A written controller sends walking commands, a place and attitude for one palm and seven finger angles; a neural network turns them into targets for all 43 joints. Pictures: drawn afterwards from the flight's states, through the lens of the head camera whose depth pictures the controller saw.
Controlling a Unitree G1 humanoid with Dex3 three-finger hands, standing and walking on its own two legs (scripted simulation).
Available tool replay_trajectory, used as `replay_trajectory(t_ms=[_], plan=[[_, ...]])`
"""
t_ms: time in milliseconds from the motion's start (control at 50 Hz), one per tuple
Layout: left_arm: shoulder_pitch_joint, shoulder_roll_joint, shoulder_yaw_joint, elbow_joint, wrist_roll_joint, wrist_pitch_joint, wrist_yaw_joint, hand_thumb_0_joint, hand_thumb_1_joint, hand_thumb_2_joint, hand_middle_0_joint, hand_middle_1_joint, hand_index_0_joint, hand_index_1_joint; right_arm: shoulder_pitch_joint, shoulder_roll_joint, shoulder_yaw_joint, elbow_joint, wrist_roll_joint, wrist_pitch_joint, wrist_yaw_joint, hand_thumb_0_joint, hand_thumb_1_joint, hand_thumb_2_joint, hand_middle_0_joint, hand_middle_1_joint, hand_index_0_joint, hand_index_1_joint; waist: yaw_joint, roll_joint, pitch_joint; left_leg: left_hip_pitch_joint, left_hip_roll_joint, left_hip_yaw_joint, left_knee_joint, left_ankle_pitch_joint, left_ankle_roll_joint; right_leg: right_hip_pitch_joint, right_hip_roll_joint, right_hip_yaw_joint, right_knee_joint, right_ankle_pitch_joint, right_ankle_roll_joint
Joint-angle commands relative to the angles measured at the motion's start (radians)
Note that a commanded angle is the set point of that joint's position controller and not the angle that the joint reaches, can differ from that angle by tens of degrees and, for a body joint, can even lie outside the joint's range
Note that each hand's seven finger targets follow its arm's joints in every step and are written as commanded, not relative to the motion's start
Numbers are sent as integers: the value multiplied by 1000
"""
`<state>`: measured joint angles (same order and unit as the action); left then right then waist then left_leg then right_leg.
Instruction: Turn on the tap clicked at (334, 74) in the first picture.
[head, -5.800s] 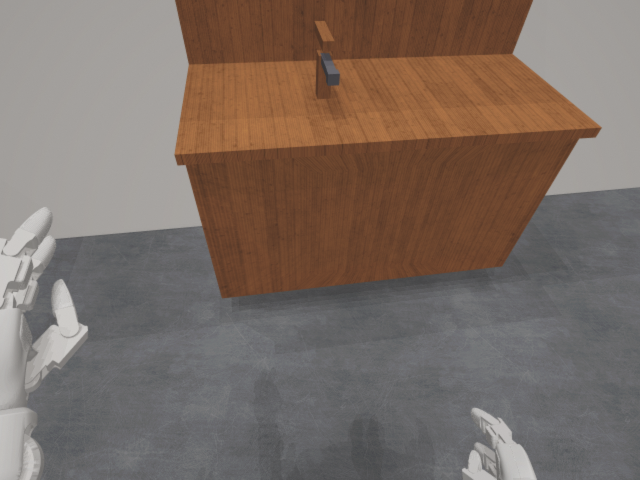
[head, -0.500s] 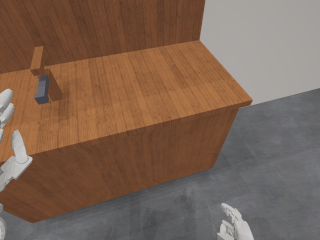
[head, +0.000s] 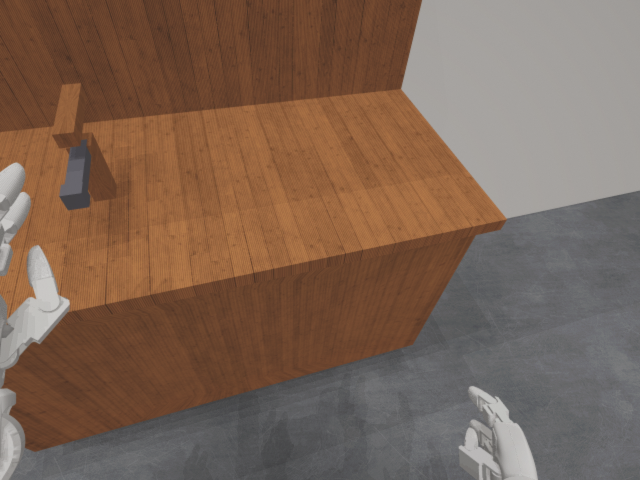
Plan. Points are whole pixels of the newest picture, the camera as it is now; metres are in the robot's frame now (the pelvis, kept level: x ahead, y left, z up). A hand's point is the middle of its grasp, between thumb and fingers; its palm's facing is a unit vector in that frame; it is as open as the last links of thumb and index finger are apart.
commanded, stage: come to a stop and stand still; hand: left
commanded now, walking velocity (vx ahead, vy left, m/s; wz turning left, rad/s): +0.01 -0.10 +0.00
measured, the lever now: (75, 196) +0.45 +0.39 +0.06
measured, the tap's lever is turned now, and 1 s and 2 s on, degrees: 0 0 0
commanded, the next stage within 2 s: look again from close up in 1.08 s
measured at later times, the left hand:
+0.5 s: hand (82, 380) +0.16 +0.21 +0.16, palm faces +0.40 -0.85 -0.35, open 7.4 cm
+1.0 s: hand (51, 393) +0.15 +0.23 +0.16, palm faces +0.41 -0.84 -0.35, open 7.5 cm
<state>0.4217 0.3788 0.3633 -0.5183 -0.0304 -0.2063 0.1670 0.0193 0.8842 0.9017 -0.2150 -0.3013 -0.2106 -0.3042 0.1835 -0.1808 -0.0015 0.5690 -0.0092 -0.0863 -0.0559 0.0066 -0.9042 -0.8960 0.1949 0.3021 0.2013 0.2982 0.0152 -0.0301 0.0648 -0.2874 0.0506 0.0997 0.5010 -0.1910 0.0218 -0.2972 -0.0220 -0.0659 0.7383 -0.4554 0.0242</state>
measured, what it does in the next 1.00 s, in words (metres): steps on the spot: right foot, then left foot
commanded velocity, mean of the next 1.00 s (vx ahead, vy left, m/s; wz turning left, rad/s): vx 0.00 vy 0.00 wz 0.00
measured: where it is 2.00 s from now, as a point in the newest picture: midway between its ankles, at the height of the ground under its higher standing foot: outside the picture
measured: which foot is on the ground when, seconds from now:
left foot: down 0.00-0.20, up 0.22-0.38, down 0.40-1.00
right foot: up 0.00-0.12, down 0.14-1.00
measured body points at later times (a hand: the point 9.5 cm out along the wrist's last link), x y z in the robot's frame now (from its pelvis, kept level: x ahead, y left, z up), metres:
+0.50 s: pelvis -0.05 -0.03 +0.00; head -0.05 -0.02 +0.45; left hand +0.14 +0.25 +0.18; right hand +0.09 -0.29 -0.09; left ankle -0.02 +0.09 -0.74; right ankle -0.03 -0.12 -0.74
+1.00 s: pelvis -0.07 -0.01 +0.00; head -0.06 -0.01 +0.45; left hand +0.12 +0.27 +0.18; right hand +0.09 -0.23 -0.09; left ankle -0.02 +0.09 -0.74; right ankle -0.03 -0.12 -0.74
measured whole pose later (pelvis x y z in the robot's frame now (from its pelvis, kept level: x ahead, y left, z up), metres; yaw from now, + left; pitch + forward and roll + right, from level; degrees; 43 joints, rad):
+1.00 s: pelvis -0.07 -0.01 +0.00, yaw -1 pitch -1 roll -1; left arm 0.45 0.34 0.32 -0.45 -0.03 -0.18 0.17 0.02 0.89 0.90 -0.21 -0.30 -0.21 -0.30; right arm 0.23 -0.17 0.05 0.61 -0.01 -0.08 -0.06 0.01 -0.90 -0.90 0.20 0.30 0.21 0.30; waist 0.02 0.00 0.03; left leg -0.27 0.02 0.06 0.48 -0.19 0.02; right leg -0.24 0.00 -0.07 0.44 -0.18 -0.01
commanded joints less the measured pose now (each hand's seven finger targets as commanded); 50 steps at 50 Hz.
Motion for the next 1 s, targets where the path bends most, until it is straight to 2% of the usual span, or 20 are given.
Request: replay_trajectory(t_ms=[0,60,120,140,160,180,200,240,300,340,380,420,440,480,540,640,700,780,840,980], plan=[[9,118,59,-267,-4,-50,-3,0,900,900,-200,-300,-200,-300,-26,-143,-44,-126,3,-59,13,0,-900,-900,200,300,200,300,-21,247,-194,181,250,-203,-162,422,74,-7,15,-3,-69,12,5],[7,126,73,-251,-13,-34,-1,0,900,900,-200,-300,-200,-300,-35,-137,-32,-124,3,-56,14,0,-900,-900,200,300,200,300,-24,256,-189,132,239,-186,-167,287,66,66,25,-18,-195,61,8],[0,141,94,-217,-12,-26,0,0,900,900,-200,-300,-200,-300,-50,-125,-22,-128,9,-42,8,0,-900,-900,200,300,200,300,-18,200,-189,49,188,-125,-113,120,22,189,4,-10,-369,203,1],[-11,150,101,-204,-12,-24,1,0,900,900,-200,-300,-200,-300,-53,-116,-18,-132,11,-37,7,0,-900,-900,200,300,200,300,-23,136,-184,13,147,-92,-69,39,-6,199,-33,35,-390,283,-16],[-3,147,103,-169,-17,-14,-4,0,900,900,-200,-300,-200,-300,-56,-103,-15,-132,14,-31,7,0,-900,-900,200,300,200,300,-19,0,-178,-15,77,-34,-4,-108,-39,153,-90,122,-409,256,-39],[19,158,106,-170,-30,2,-4,0,900,900,-200,-300,-200,-300,-54,-100,-20,-137,20,-23,4,0,-900,-900,200,300,200,300,-18,-103,-152,-5,32,-28,93,-146,-50,66,-171,237,-464,216,-80],[18,147,90,-160,-34,12,-5,0,900,900,-200,-300,-200,-300,-59,-96,-14,-127,19,-19,3,0,-900,-900,200,300,200,300,-17,-133,-117,-27,7,-48,166,-158,-51,21,-223,288,-494,201,-116],[-2,143,83,-170,-28,13,1,0,900,900,-200,-300,-200,-300,-78,-85,2,-113,15,-16,-1,0,-900,-900,200,300,200,300,-16,-103,-114,-68,-1,-85,229,-165,-46,45,-233,258,-459,311,-137],[-43,164,100,-175,-20,-3,10,0,900,900,-200,-300,-200,-300,-84,-94,1,-101,17,-22,-19,0,-900,-900,200,300,200,300,-10,-97,-134,-49,-8,-81,130,-125,-43,122,-199,187,-399,450,-117],[-40,149,85,-166,-17,-8,7,0,900,900,-200,-300,-200,-300,-64,-112,-11,-97,16,-21,-22,0,-900,-900,200,300,200,300,-13,-58,-141,32,-3,-82,13,-22,-34,111,-172,173,-380,408,-91],[-42,150,76,-176,-16,-16,5,0,900,900,-200,-300,-200,-300,-67,-133,-26,-108,21,-20,-29,0,-900,-900,200,300,200,300,-6,18,-129,91,52,-110,-55,102,-21,81,-123,150,-370,288,-60],[-3,142,80,-174,-10,-30,4,0,900,900,-200,-300,-200,-300,-72,-128,-10,-112,10,-16,-30,0,-900,-900,200,300,200,300,-2,158,-116,29,113,-189,-139,82,8,96,-53,94,-336,228,-25],[-18,137,72,-178,-6,-38,4,0,900,900,-200,-300,-200,-300,-78,-132,-9,-114,9,-16,-29,0,-900,-900,200,300,200,300,-1,180,-108,-44,131,-210,-168,35,18,144,-36,76,-311,215,-16],[-43,143,72,-199,-1,-50,6,0,900,900,-200,-300,-200,-300,-78,-135,-18,-118,10,-28,-31,0,-900,-900,200,300,200,300,3,166,-113,-88,117,-191,-167,-41,12,185,-38,84,-315,225,-17],[-11,126,61,-155,0,-49,8,0,900,900,-200,-300,-200,-300,-53,-136,-22,-113,9,-40,-25,0,-900,-900,200,300,200,300,-4,112,-111,-79,67,-141,-127,-163,-5,142,-64,137,-388,150,-30],[-22,135,61,-138,-4,-32,12,0,900,900,-200,-300,-200,-300,-43,-130,-21,-106,5,-37,-23,0,-900,-900,200,300,200,300,-14,24,-102,-7,26,-115,-40,-155,-18,27,-111,192,-482,-4,-53],[-47,140,60,-146,-4,-25,12,0,900,900,-200,-300,-200,-300,-52,-128,-16,-107,3,-33,-26,0,-900,-900,200,300,200,300,-15,26,-84,-3,35,-130,-67,-160,-16,8,-96,167,-479,-23,-48],[-76,135,58,-171,0,-29,9,0,900,900,-200,-300,-200,-300,-65,-131,-12,-112,3,-36,-29,0,-900,-900,200,300,200,300,-9,113,-94,-41,64,-165,-166,-175,-8,84,-41,111,-416,74,-30],[-59,120,49,-170,5,-37,9,0,900,900,-200,-300,-200,-300,-56,-129,-8,-112,4,-44,-28,0,-900,-900,200,300,200,300,-3,142,-130,-58,93,-187,-207,-148,0,160,-15,75,-343,197,-22],[-46,114,49,-150,4,-34,7,0,900,900,-200,-300,-200,-300,-56,-129,-11,-108,4,-48,-21,0,-900,-900,200,300,200,300,-4,84,-142,-45,74,-154,-163,-67,-15,167,-31,86,-356,274,-24]])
